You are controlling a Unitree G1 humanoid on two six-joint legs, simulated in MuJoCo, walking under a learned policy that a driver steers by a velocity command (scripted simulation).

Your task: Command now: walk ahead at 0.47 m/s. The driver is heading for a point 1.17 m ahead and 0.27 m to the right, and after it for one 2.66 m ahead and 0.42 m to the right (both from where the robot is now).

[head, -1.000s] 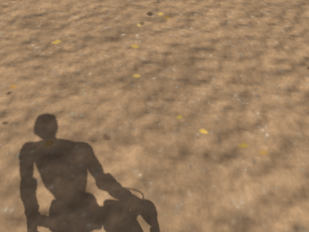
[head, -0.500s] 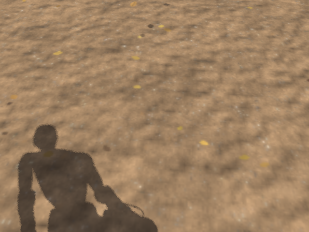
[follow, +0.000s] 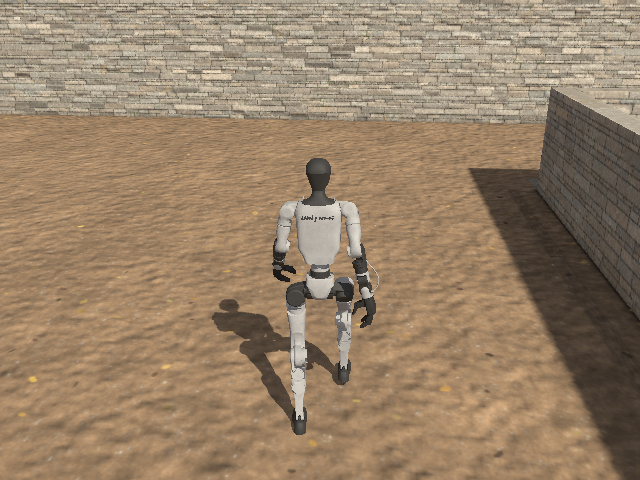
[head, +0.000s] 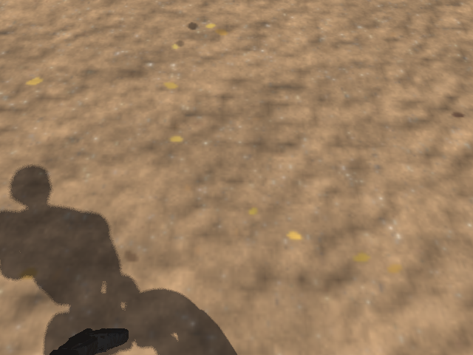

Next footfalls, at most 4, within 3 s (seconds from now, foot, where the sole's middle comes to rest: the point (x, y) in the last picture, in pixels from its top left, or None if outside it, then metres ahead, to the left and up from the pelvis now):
0.08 right None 0.25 -0.12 -0.77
0.64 left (177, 330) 0.54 0.13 -0.77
1.20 right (253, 229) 0.85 -0.12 -0.77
1.68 left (213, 157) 1.18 -0.01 -0.77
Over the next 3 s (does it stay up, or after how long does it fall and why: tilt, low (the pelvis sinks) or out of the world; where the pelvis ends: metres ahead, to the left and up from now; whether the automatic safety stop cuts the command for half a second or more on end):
stays up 1.58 -0.38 0.02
